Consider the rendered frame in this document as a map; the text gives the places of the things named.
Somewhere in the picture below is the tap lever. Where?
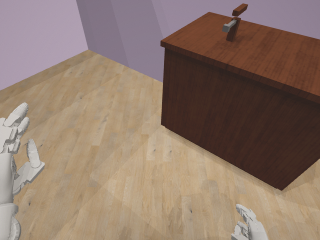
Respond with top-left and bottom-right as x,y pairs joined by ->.
222,19 -> 237,33

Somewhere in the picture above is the robot left forearm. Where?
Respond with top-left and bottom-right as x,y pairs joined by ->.
0,203 -> 22,240

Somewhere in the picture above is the counter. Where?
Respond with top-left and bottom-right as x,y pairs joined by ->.
160,3 -> 320,191

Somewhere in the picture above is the left robot hand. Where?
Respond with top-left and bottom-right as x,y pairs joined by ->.
0,102 -> 45,204

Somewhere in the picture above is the right robot hand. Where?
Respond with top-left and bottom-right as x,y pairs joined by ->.
231,204 -> 269,240

